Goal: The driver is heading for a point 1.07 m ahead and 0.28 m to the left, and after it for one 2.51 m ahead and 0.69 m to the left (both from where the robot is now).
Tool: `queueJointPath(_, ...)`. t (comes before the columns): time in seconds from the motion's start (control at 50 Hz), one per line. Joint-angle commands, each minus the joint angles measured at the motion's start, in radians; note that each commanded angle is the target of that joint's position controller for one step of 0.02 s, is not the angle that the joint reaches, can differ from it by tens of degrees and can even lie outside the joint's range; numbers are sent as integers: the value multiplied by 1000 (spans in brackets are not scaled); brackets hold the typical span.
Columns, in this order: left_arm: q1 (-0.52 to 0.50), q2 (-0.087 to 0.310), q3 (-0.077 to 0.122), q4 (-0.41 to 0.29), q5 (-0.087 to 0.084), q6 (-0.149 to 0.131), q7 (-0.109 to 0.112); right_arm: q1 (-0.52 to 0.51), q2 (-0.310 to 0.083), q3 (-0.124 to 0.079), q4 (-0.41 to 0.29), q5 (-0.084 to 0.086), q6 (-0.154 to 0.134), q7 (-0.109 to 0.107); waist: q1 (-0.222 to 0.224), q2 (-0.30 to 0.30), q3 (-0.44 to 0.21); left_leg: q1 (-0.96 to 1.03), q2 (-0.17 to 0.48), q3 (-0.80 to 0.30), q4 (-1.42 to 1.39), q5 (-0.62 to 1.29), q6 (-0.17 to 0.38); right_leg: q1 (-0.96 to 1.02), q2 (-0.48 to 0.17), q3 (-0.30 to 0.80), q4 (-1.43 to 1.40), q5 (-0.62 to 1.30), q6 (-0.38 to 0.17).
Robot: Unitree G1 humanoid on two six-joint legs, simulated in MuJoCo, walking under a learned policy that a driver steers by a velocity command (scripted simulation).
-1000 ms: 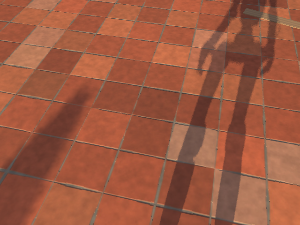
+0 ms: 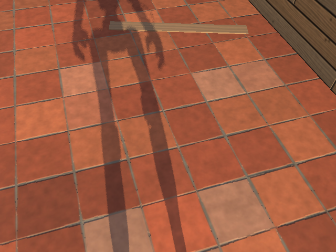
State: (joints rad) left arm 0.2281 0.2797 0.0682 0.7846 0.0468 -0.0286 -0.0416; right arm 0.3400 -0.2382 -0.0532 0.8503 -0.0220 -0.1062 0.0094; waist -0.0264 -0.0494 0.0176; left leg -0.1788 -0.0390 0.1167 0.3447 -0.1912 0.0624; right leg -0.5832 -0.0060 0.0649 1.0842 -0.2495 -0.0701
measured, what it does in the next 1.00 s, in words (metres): walks ahead, turning left: right foot, then left foot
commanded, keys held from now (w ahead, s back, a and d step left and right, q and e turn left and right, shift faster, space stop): w+q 1.00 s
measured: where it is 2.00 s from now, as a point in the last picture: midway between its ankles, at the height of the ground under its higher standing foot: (94, 148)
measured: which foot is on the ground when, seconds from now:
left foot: down 0.00-0.26, up 0.28-0.74, down 0.76-1.00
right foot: up 0.00-0.22, down 0.24-0.78, up 0.80-1.00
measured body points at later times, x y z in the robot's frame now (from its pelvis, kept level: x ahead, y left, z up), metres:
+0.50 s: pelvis +0.26 -0.03 +0.00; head +0.28 -0.04 +0.45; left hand +0.24 +0.24 -0.12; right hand +0.40 -0.28 -0.13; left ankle +0.27 +0.11 -0.66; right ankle +0.24 -0.12 -0.74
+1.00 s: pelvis +0.49 +0.10 +0.00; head +0.51 +0.13 +0.45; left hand +0.49 +0.39 -0.12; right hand +0.67 -0.12 -0.12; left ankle +0.47 +0.13 -0.74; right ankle +0.62 -0.04 -0.66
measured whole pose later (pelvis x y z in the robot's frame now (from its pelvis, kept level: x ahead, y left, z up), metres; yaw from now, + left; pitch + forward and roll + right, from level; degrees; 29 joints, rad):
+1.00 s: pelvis +0.49 +0.10 +0.00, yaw +30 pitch +1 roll +0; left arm 0.17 0.25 0.04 0.78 0.05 -0.04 -0.01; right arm 0.33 -0.26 -0.07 0.85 0.00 -0.04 0.01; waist -0.02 -0.02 0.06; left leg -0.19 -0.15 -0.01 0.37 -0.18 0.15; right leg -0.60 -0.13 0.03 1.08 -0.26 0.03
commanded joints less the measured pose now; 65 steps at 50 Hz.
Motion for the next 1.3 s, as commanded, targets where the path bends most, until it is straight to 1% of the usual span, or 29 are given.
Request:
queueJointPath(0.02,-10,-5,-16,-62,6,-6,-13,19,-70,-5,-22,7,-21,9,42,116,27,15,256,-217,-216,178,143,-83,-53,-10,-118,104,18)
queueJointPath(0.08,-158,-35,-40,-99,-3,-18,-20,63,-84,-6,2,16,-9,11,8,116,39,-23,203,-164,-202,259,128,17,-51,-97,-339,192,42)
queueJointPath(0.14,-231,-16,-43,-118,-16,-26,-11,125,-132,-15,28,11,2,7,-16,120,39,29,232,-200,-156,328,128,78,-26,-115,-442,173,52)
queueJointPath(0.18,-238,3,-39,-123,-18,-36,1,142,-145,-18,40,7,11,3,-12,128,34,82,252,-236,-102,367,123,115,-10,-112,-496,117,40)
queueJointPath(0.22,-120,22,-28,-85,-11,-52,16,135,-149,-19,50,12,19,-1,49,117,-11,83,228,-231,46,451,100,299,26,-118,-614,97,17)
queueJointPath(0.24,19,66,-11,-39,7,-67,30,143,-128,-13,51,19,19,-1,99,73,-100,11,173,-191,228,422,79,513,-8,-76,-641,102,-11)
queueJointPath(0.26,204,154,11,-23,30,-76,46,114,-77,1,3,24,15,0,174,-47,-252,-165,110,-139,517,114,54,755,-271,193,-672,-39,-65)
queueJointPath(0.28,212,228,31,-18,20,-60,50,203,1,13,-21,50,22,-5,128,-237,-322,-451,-11,-77,774,-348,31,893,-469,541,-786,-128,-158)
queueJointPath(0.3,165,138,15,-27,-1,-51,48,155,-100,-13,6,25,39,-14,123,-70,-214,-516,45,-152,859,-301,42,786,-427,516,-808,-180,-149)
queueJointPath(0.32,92,73,-3,-30,-8,-55,45,99,-90,-18,-4,21,41,-5,89,-28,-103,-518,78,-173,850,-209,43,677,-375,370,-828,-110,-124)
queueJointPath(0.38,34,7,-17,-11,-20,-73,45,68,-53,-22,-1,-4,70,15,25,-50,-12,-446,124,-159,799,-114,9,498,-273,110,-893,125,-68)
queueJointPath(0.46,91,16,-10,33,-33,-98,49,-21,-24,-22,-37,-14,96,36,6,-31,7,-516,132,-144,795,-5,-14,499,-262,-35,-923,322,-79)
queueJointPath(0.54,129,15,-10,67,-26,-95,50,-170,-16,-10,-94,-13,97,52,22,-29,52,-549,133,-114,620,143,-22,495,-235,-161,-932,366,-75)
queueJointPath(0.64,181,77,5,100,-25,-85,59,-328,-29,3,-157,-16,95,69,56,-22,87,-451,109,-20,364,155,25,560,-262,-250,-917,422,-58)
queueJointPath(0.7,201,110,12,120,-22,-65,67,-322,-50,-4,-167,-21,95,62,42,-33,59,-367,44,36,303,21,79,656,-275,-301,-776,748,-41)
queueJointPath(0.74,199,146,21,124,-20,-43,70,-172,-83,-23,-129,-21,87,50,-24,-42,-39,-185,-37,56,262,-71,128,668,-270,-325,-505,938,-33)
queueJointPath(0.76,193,148,20,115,-20,-35,68,-9,-118,-43,-75,-29,77,37,-95,4,-134,40,-59,24,191,-51,160,564,-247,-342,-262,812,-8)
queueJointPath(0.78,222,78,2,72,-29,-36,61,98,-228,-77,-57,-38,76,19,-114,151,-250,334,176,-309,151,-216,237,259,-190,-343,70,373,34)
queueJointPath(0.8,188,47,-1,-1,-32,-48,43,57,-311,-93,-82,-6,83,14,-63,303,-321,493,389,-866,-30,-186,364,-79,26,-190,358,-306,86)
queueJointPath(0.82,51,101,7,-29,-26,-59,39,68,-286,-89,-78,6,94,6,-104,145,-235,461,366,-789,-77,-104,335,-200,-25,-46,370,-221,76)
queueJointPath(0.84,28,79,-3,-35,-38,-71,37,20,-237,-76,-69,10,92,-4,-66,100,-113,331,349,-642,-73,12,309,-202,-71,-46,306,-115,68)
queueJointPath(0.86,51,70,-5,-16,-34,-75,41,-25,-187,-63,-70,12,86,-6,-13,36,-48,197,295,-544,-78,146,261,-130,-106,-44,198,-66,64)
queueJointPath(0.9,90,59,-7,-5,0,-42,39,-84,-140,-46,-80,21,70,-7,49,44,-38,61,212,-425,-97,286,223,-4,-125,-34,107,-59,82)
queueJointPath(0.94,89,45,-8,-11,8,-12,32,-63,-143,-44,-75,27,50,-1,61,50,-45,23,177,-387,-110,355,226,15,-117,-48,59,-49,100)
queueJointPath(1.0,-20,38,-11,-51,4,3,27,1,-168,-50,-61,24,44,-1,34,70,-3,10,150,-384,-143,299,207,-59,-111,-62,-55,61,121)
queueJointPath(1.06,-129,42,-13,-83,0,3,24,69,-160,-46,-45,25,44,-3,-7,93,20,82,145,-391,-150,297,176,-135,-101,-61,-198,177,125)
queueJointPath(1.2,-305,29,-32,-127,-19,-15,2,178,-138,-22,8,5,27,-17,-78,111,57,262,183,-305,-145,496,116,-119,-59,-124,-442,273,46)
queueJointPath(1.26,-268,44,-29,-123,-25,-23,-2,146,-155,-19,20,-8,25,-29,-34,119,64,299,217,-252,-105,683,99,-11,-14,-137,-517,177,-14)
queueJointPath(1.3,-114,72,-14,-73,-29,-25,11,118,-175,-20,26,-16,24,-35,36,130,-14,313,212,-206,68,983,75,183,62,-160,-535,87,-57)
